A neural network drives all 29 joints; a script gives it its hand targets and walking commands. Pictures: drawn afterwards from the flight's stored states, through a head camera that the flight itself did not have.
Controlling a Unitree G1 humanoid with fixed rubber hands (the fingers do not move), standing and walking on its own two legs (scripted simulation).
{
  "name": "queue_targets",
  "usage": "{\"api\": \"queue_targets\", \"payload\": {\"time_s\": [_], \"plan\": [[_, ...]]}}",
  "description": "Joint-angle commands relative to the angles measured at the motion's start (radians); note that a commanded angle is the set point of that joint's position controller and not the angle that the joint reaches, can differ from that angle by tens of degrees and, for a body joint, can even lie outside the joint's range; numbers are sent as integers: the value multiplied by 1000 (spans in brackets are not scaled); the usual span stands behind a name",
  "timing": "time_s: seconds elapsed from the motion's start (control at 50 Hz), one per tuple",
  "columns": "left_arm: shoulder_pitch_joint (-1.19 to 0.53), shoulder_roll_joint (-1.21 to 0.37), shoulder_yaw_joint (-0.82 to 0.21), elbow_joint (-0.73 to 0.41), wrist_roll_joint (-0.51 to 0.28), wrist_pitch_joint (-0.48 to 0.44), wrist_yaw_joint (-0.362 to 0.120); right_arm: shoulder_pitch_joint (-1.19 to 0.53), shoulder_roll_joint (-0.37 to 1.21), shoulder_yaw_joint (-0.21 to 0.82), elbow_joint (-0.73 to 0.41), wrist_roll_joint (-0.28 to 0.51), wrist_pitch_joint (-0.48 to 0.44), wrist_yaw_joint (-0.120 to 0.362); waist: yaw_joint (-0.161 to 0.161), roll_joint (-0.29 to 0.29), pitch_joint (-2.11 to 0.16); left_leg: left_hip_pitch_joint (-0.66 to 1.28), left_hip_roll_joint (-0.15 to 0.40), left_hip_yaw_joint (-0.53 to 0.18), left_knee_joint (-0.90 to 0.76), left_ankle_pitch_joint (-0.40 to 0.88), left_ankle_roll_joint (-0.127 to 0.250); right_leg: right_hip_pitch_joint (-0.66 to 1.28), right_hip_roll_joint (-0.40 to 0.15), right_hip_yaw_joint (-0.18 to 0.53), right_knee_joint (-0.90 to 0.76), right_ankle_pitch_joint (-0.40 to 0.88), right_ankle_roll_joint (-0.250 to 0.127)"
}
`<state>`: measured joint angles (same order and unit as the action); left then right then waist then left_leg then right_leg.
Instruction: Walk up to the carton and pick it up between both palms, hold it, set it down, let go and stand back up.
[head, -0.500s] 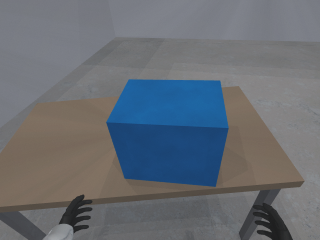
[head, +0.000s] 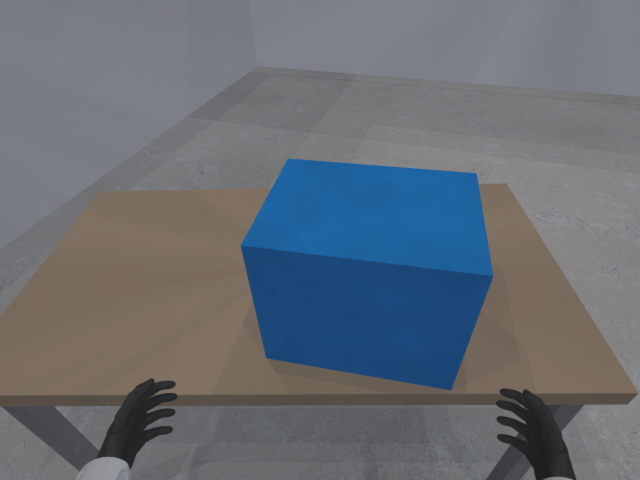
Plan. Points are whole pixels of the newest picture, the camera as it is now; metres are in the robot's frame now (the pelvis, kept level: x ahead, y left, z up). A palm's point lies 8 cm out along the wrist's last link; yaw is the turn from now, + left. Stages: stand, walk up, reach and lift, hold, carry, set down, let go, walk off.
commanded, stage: reach and lift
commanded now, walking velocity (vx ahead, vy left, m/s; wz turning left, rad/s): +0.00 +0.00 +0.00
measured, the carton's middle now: (366, 270) +0.47 -0.04 +0.00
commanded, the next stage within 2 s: none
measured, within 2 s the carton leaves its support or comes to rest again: neither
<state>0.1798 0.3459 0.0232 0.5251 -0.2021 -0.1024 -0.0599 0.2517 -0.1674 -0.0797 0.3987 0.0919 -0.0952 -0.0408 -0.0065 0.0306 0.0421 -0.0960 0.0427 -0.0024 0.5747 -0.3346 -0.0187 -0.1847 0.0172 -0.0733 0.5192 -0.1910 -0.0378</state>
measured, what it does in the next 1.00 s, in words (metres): shifts its weight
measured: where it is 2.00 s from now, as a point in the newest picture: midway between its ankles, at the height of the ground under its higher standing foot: outside the picture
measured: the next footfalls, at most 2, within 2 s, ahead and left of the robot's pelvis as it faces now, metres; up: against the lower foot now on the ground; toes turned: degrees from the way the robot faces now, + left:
none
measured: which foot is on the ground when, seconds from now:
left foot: down 0.00-1.00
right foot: down 0.00-1.00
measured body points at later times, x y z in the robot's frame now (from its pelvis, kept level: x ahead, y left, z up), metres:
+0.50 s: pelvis +0.05 +0.02 +0.01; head +0.04 +0.02 +0.46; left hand +0.24 +0.27 +0.00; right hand +0.23 -0.23 +0.00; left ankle +0.00 +0.13 -0.73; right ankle +0.07 -0.10 -0.73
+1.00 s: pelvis +0.04 +0.03 +0.02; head +0.05 +0.03 +0.47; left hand +0.34 +0.25 +0.07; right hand +0.28 -0.26 +0.06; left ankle +0.00 +0.13 -0.73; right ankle +0.07 -0.10 -0.73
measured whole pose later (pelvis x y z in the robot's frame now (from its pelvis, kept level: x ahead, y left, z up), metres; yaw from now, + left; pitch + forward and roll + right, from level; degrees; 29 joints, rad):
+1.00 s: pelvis +0.04 +0.03 +0.02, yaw -2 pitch -3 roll -2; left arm 0.01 0.34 0.04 0.17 -0.29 0.13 -0.03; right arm 0.10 -0.38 -0.11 0.20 0.35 0.03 0.00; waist -0.01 0.03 0.06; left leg -0.04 0.03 0.05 0.38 -0.29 0.01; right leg -0.12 0.01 -0.02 0.29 -0.11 0.00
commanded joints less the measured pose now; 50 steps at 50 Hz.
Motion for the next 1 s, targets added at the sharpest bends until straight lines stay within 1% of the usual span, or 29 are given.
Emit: {"api": "queue_targets", "payload": {"time_s": [0.0, 0.02, 0.06, 0.08, 0.1, 0.12, 0.14, 0.16, 0.2, 0.24, 0.32, 0.34, 0.36, 0.42, 0.5, 0.52, 0.54, 0.58, 0.62, 0.64, 0.68, 0.72, 0.76, 0.78, 0.8, 0.86, 0.94, 0.96, 0.98], "plan": [[-159, 191, 30, -145, -83, -92, -15, -116, -95, -36, -211, 19, -67, -19, -28, -95, 40, -379, -33, 9, -236, -27, 49, 252, -78, 181, -155, -201, 19], [-147, 195, 31, -128, -91, -93, -23, -105, -86, -23, -211, 28, -63, -18, -19, -122, 48, -306, -51, 17, -227, 5, 39, 182, -86, 181, -184, -223, 17], [-146, 212, 25, -141, -82, -108, -26, -104, -95, -13, -200, 48, -54, -17, -28, -79, 65, -272, -49, -2, -230, 35, 29, 156, -85, 170, -188, -162, 8], [-120, 200, 16, -168, -72, -117, -22, -88, -103, -17, -190, 58, -68, -15, -29, -46, 68, -247, -46, -12, -245, 69, 19, 176, -71, 149, -177, -82, 2], [-89, 196, 32, -179, -71, -127, -29, -66, -99, -8, -198, 59, -80, -14, -22, -59, 59, -252, -41, -14, -250, 98, 21, 202, -65, 130, -168, -19, 0], [-81, 204, 35, -197, -64, -141, -29, -53, -119, -13, -198, 75, -92, -16, -27, -29, 47, -227, -46, -17, -250, 134, 12, 211, -60, 128, -164, 30, -2], [-33, 185, 26, -209, -60, -153, -28, -16, -107, -11, -180, 81, -107, -12, -34, -31, 33, -221, -44, -22, -249, 170, 5, 229, -53, 122, -165, 70, -2], [-16, 193, 34, -220, -70, -170, -28, -12, -114, -12, -189, 91, -118, -12, -24, -24, 31, -208, -49, -19, -242, 206, -2, 220, -53, 126, -167, 101, -2], [-3, 203, 42, -224, -68, -196, -29, -1, -111, 5, -212, 107, -151, -10, -10, -28, 23, -205, -57, -24, -234, 220, -1, 227, -56, 135, -173, 120, 2], [25, 195, 31, -228, -62, -215, -23, 15, -119, 2, -169, 125, -172, -7, 0, 18, 19, -189, -58, -18, -239, 232, -16, 228, -44, 127, -169, 99, -4], [-1, 227, 11, -308, -103, -245, -5, -47, -143, -25, -260, 129, -207, -2, -4, 28, -41, -188, -57, -27, -229, 227, -24, 240, -37, 133, -161, 96, -9], [10, 223, 13, -303, -110, -250, 3, -60, -146, -29, -265, 140, -214, 4, 1, 20, -55, -190, -54, -26, -228, 254, -29, 243, -30, 130, -155, 115, -10], [29, 214, 6, -308, -108, -260, 7, -29, -142, -24, -239, 138, -217, 4, -2, 47, -53, -174, -55, -22, -227, 279, -39, 239, -26, 128, -153, 129, -11], [27, 216, -6, -321, -115, -254, 15, -48, -169, -36, -214, 159, -215, 8, -5, 66, -71, -140, -52, -32, -219, 357, -53, 245, -14, 132, -151, 182, -17], [6, 221, -15, -401, -136, -246, 30, -78, -227, -52, -226, 188, -217, 15, -13, 84, -114, -111, -53, -36, -204, 469, -77, 248, 5, 125, -151, 253, -21], [-7, 220, -10, -386, -132, -237, 27, -89, -238, -59, -210, 189, -213, 15, -26, 68, -118, -96, -55, -35, -202, 477, -74, 252, 7, 125, -157, 265, -19], [-12, 219, -6, -341, -132, -222, 19, -95, -240, -49, -196, 193, -204, 14, -22, 33, -109, -96, -57, -36, -204, 475, -70, 256, 7, 120, -159, 282, -14], [-42, 209, 1, -330, -131, -193, 11, -106, -254, -52, -176, 193, -178, 10, -37, 26, -91, -94, -51, -39, -212, 487, -72, 253, 8, 125, -167, 284, -16], [-106, 200, -8, -369, -144, -157, 12, -170, -284, -55, -221, 205, -155, 9, -29, -9, -92, -109, -45, -44, -220, 487, -72, 259, 16, 114, -169, 277, -16], [-131, 210, -9, -398, -149, -148, 14, -171, -286, -62, -230, 215, -147, 9, -41, -9, -113, -98, -48, -42, -214, 524, -72, 272, 15, 116, -171, 315, -13], [-141, 212, 18, -412, -132, -98, 20, -177, -322, -71, -258, 220, -117, 8, -29, 3, -130, -63, -40, -44, -213, 604, -82, 269, 27, 112, -173, 349, -17], [-160, 191, 27, -435, -128, -37, 20, -189, -351, -79, -270, 232, -89, 9, -38, -11, -155, -17, -39, -39, -207, 713, -97, 252, 44, 98, -189, 377, -17], [-168, 182, 55, -441, -113, 15, 14, -196, -359, -70, -303, 236, -54, 7, -24, -19, -149, -16, -45, -24, -218, 697, -82, 262, 39, 102, -200, 390, -12], [-225, 182, 47, -479, -128, 40, 17, -242, -372, -88, -326, 237, -36, 10, -30, -14, -153, -25, -35, -28, -217, 691, -87, 247, 38, 105, -204, 364, -10], [-197, 173, 51, -508, -104, 65, 21, -205, -363, -84, -330, 241, -16, 13, -27, 5, -162, -5, -31, -30, -220, 716, -94, 244, 39, 109, -209, 348, -16], [-267, 159, 78, -530, -97, 146, 32, -263, -394, -97, -358, 254, 39, 32, -5, 13, -171, 9, -14, -28, -231, 702, -97, 208, 45, 100, -225, 303, -21], [-343, 154, 119, -507, -77, 226, 30, -320, -398, -90, -382, 262, 107, 40, 4, -12, -183, -42, -22, -14, -252, 610, -68, 230, 36, 108, -226, 307, -12], [-398, 161, 115, -510, -80, 238, 35, -349, -403, -93, -386, 265, 120, 44, 5, 3, -198, -51, -28, -7, -250, 574, -69, 225, 35, 105, -221, 287, -14], [-407, 167, 133, -496, -78, 246, 33, -359, -406, -94, -394, 267, 128, 45, 14, 5, -191, -72, -28, -1, -263, 507, -53, 234, 30, 105, -224, 270, -15]]}}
